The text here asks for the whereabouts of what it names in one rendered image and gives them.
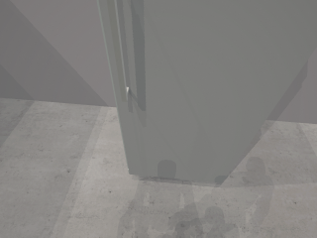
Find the fridge door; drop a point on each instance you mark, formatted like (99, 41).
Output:
(203, 76)

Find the handle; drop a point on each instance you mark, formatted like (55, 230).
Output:
(117, 44)

